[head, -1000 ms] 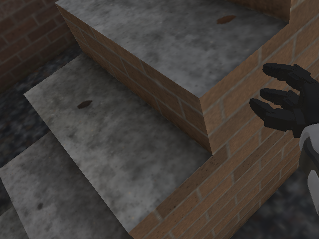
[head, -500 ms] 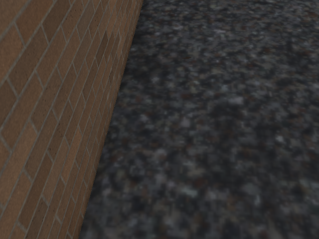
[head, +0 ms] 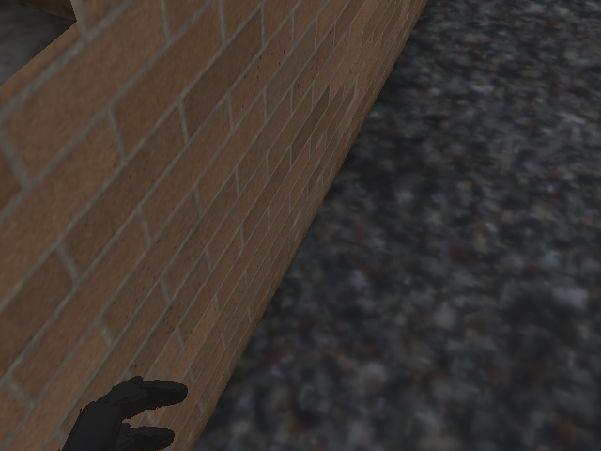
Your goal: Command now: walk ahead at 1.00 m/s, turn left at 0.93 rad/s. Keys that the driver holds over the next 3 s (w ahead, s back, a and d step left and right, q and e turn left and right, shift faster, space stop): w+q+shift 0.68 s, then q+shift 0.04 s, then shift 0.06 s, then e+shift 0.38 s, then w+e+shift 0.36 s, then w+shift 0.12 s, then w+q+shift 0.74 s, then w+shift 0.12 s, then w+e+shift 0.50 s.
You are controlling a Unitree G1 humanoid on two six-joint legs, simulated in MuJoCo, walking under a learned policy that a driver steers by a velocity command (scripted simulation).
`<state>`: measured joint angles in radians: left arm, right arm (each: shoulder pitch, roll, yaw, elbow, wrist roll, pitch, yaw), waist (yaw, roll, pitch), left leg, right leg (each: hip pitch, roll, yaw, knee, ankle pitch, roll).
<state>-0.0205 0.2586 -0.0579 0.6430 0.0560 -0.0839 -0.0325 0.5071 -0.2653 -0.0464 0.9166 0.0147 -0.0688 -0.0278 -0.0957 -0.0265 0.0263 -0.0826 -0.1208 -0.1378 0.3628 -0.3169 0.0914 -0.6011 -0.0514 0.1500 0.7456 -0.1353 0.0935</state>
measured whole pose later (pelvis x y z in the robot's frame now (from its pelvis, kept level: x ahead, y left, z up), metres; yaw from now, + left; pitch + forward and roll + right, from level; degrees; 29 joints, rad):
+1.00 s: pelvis +0.19 -0.06 +0.00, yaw +40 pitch +0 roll +0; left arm 0.07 0.20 -0.03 0.70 0.01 -0.06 0.01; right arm 0.06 -0.20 0.02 0.70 -0.05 0.00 -0.04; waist 0.02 -0.01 0.08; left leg -0.25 0.00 -0.05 0.46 -0.18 -0.02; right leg -0.28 -0.01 -0.04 0.43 -0.15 0.00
